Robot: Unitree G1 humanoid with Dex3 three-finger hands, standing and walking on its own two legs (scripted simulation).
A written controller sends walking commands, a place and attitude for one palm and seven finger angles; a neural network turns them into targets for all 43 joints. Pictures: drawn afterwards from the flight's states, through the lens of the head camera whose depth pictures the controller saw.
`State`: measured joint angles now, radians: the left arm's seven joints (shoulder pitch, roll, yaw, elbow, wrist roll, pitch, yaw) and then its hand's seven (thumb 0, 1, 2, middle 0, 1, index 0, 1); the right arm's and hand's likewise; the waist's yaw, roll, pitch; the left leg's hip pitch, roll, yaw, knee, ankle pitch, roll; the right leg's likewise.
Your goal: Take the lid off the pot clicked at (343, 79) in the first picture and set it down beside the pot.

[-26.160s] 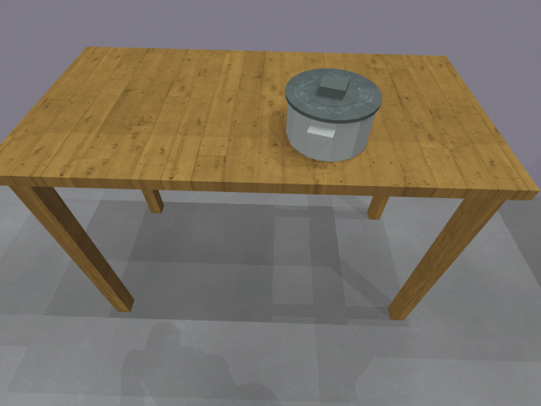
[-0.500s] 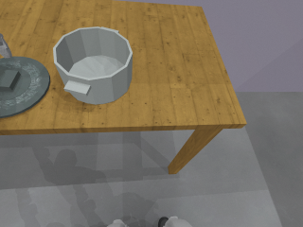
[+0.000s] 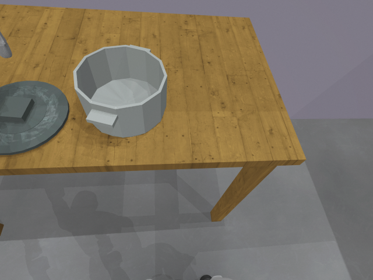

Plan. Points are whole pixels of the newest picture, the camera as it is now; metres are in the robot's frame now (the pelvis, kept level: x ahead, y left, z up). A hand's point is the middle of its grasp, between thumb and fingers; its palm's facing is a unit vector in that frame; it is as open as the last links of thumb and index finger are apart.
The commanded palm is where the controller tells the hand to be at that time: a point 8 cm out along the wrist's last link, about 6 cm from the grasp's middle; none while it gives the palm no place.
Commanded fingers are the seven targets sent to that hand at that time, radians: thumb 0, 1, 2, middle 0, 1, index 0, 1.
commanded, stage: raise the empty hand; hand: left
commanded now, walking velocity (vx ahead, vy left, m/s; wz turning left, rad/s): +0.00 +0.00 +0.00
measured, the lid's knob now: (15, 108) +0.48 +0.35 +0.04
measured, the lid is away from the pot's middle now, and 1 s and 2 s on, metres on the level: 0.23 0.23 0.23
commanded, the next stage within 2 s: draw the hand back to the body in 0.54 s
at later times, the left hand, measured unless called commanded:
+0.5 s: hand out of the picture +0.48 +0.35 +0.21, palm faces -0.32 -0.13 -0.94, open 11.0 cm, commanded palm +0.50 +0.34 +0.27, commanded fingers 0.00 0.01 0.59 -0.33 -0.90 -0.33 -0.90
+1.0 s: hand out of the picture +0.45 +0.34 +0.21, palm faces -0.30 -0.11 -0.95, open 11.0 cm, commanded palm +0.43 +0.33 +0.27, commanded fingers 0.00 0.01 0.59 -0.33 -0.90 -0.33 -0.90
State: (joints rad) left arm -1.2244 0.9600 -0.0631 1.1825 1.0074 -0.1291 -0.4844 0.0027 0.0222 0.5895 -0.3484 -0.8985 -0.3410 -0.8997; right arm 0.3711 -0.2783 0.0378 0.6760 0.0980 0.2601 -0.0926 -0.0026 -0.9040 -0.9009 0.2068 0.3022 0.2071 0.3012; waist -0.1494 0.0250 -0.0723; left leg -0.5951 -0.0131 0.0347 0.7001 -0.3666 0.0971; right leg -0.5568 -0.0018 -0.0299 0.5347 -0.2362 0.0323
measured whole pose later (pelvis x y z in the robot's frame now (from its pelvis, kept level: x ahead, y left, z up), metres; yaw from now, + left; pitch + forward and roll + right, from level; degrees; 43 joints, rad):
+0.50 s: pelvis +0.01 +0.00 +0.01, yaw +1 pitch +13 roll -4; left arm -1.33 0.96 -0.11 1.19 1.02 -0.05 -0.52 0.00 0.02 0.59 -0.35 -0.90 -0.34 -0.90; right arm 0.37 -0.29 0.03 0.68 0.09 0.24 -0.07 0.00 -0.90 -0.90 0.21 0.30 0.21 0.30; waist -0.15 0.03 -0.07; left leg -0.52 -0.02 0.03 0.62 -0.34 0.09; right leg -0.48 -0.01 -0.03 0.47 -0.22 0.03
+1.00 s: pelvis +0.00 -0.02 +0.01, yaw +1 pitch +11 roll -3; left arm -1.09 0.95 -0.02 0.98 0.96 -0.05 -0.51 0.00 0.02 0.59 -0.35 -0.90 -0.34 -0.90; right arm 0.32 -0.29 0.02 0.63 0.09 0.29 -0.04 0.00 -0.91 -0.90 0.20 0.30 0.20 0.30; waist -0.12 0.03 -0.05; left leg -0.44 -0.03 0.03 0.57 -0.31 0.08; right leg -0.42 -0.01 -0.03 0.45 -0.21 0.03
